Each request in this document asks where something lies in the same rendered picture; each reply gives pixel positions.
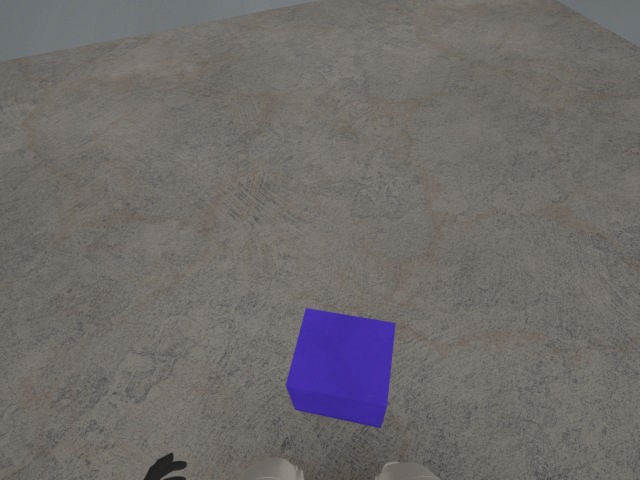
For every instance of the robot left hand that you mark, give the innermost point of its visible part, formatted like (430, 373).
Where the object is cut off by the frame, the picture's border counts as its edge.
(164, 466)

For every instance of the robot left thigh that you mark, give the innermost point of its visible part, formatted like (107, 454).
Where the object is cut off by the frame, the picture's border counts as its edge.
(273, 469)

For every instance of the carton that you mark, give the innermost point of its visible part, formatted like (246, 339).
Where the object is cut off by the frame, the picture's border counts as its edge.
(341, 367)

